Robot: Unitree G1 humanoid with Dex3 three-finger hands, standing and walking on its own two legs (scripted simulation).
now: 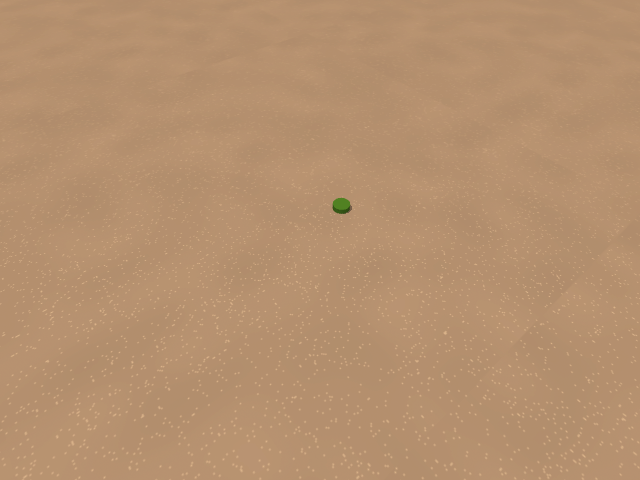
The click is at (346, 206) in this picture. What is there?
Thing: low tin
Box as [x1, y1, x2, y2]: [333, 198, 349, 213]
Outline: 335,199 333,201 333,209 336,212 343,213 349,209 349,202 346,199
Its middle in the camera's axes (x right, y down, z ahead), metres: +0.10 -0.17 +1.79
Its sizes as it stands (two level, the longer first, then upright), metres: 0.078 0.078 0.025
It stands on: the floor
